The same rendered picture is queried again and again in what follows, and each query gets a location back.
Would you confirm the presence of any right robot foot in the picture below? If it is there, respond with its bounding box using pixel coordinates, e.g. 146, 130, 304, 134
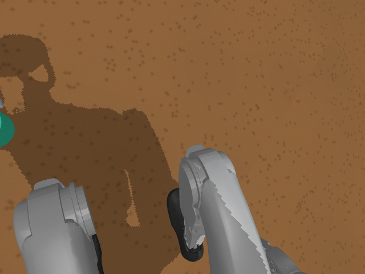
167, 188, 204, 262

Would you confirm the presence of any left robot foot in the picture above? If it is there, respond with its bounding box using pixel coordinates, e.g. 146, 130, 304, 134
92, 234, 104, 274

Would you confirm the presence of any tin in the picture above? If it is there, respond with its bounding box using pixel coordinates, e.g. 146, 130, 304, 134
0, 112, 15, 147

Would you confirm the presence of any right robot hand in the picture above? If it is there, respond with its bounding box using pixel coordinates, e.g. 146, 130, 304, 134
260, 238, 300, 274

